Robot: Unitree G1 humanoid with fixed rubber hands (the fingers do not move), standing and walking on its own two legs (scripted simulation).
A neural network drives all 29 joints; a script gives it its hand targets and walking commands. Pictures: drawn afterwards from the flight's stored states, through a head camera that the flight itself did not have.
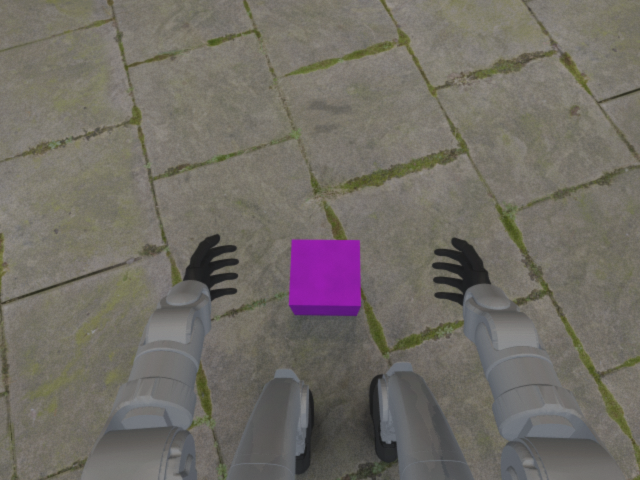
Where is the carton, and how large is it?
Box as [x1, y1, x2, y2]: [289, 240, 360, 315]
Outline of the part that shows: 292,240 289,305 294,314 356,315 360,306 359,240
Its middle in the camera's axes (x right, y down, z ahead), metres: +0.01 +0.10 +1.04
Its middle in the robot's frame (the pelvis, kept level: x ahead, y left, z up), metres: +0.48 +0.02 -0.60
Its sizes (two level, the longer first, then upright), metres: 0.176 0.170 0.164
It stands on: the floor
